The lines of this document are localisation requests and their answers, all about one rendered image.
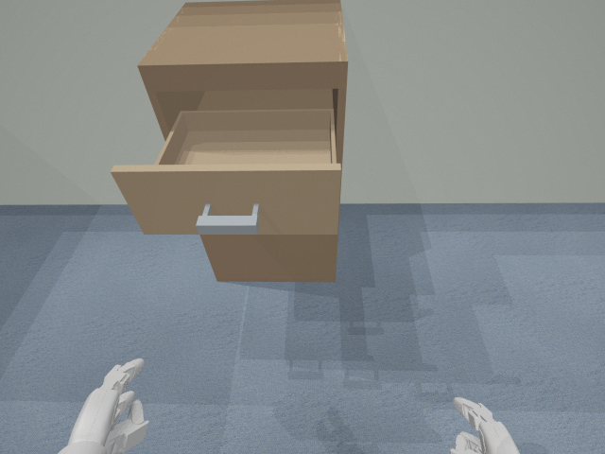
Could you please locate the handle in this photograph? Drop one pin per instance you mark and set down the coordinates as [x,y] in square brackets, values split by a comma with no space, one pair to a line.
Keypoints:
[228,225]

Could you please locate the left robot hand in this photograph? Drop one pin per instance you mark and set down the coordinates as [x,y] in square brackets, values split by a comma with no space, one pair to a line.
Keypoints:
[103,407]

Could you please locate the right robot hand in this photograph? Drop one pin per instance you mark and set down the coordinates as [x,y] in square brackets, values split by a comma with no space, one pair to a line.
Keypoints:
[494,437]

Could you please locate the cabinet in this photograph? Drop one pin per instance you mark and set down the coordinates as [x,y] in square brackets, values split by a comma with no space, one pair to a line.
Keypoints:
[255,55]

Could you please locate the drawer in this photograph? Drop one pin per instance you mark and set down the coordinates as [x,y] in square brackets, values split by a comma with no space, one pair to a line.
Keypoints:
[285,160]

